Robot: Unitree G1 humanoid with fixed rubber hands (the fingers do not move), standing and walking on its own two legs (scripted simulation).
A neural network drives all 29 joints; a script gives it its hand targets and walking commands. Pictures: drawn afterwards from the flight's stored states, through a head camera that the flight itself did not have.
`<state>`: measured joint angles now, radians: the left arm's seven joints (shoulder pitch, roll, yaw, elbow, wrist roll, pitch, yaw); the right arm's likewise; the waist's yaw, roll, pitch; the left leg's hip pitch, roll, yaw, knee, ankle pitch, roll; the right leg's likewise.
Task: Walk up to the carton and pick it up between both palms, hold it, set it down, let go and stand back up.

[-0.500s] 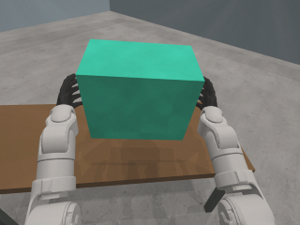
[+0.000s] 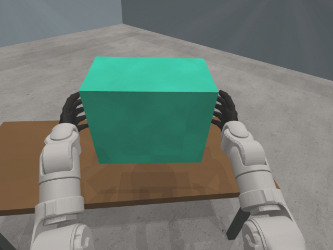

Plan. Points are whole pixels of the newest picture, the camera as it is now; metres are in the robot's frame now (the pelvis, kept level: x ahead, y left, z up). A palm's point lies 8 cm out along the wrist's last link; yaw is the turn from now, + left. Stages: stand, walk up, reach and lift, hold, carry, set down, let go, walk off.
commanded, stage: hold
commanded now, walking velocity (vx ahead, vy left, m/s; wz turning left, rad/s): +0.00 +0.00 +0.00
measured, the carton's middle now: (150, 111) +0.42 +0.02 +0.17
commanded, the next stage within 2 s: none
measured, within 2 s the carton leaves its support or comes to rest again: neither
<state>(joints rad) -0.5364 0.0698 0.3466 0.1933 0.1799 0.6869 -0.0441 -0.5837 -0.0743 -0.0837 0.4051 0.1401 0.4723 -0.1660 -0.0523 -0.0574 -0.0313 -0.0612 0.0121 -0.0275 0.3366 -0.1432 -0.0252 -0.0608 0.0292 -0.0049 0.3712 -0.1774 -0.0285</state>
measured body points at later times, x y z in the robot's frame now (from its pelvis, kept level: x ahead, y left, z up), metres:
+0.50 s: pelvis +0.01 +0.00 +0.00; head -0.05 +0.02 +0.45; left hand +0.38 +0.19 +0.17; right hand +0.37 -0.17 +0.18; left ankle +0.04 +0.14 -0.75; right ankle +0.03 -0.10 -0.75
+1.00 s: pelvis +0.01 +0.00 +0.00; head -0.05 +0.02 +0.45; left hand +0.37 +0.19 +0.17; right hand +0.37 -0.17 +0.18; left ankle +0.04 +0.14 -0.75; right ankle +0.03 -0.10 -0.75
